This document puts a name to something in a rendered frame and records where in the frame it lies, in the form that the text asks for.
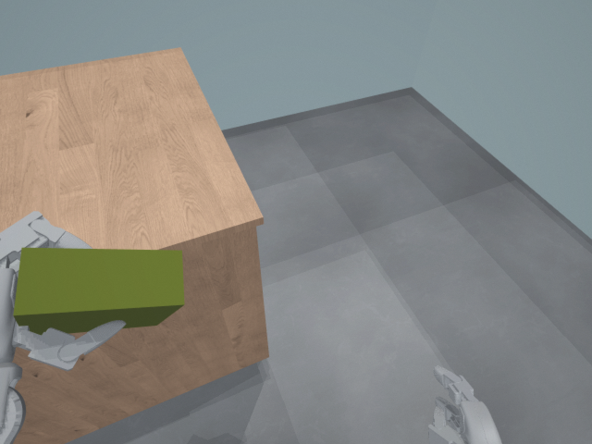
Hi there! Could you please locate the robot left forearm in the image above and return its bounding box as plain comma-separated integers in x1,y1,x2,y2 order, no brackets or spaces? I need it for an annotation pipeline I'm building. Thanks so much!
0,363,26,444

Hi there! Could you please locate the sponge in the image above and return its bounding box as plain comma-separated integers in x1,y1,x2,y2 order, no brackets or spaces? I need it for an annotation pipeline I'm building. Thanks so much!
13,248,185,335

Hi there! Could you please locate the table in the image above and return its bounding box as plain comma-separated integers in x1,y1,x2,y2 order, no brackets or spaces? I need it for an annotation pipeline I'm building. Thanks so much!
0,47,269,444

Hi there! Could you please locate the left robot hand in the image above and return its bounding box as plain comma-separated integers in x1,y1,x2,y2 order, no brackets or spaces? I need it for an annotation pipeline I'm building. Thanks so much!
0,211,126,371

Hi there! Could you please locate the right robot hand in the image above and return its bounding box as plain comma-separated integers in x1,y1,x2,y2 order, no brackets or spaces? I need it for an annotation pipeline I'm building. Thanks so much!
428,365,502,444

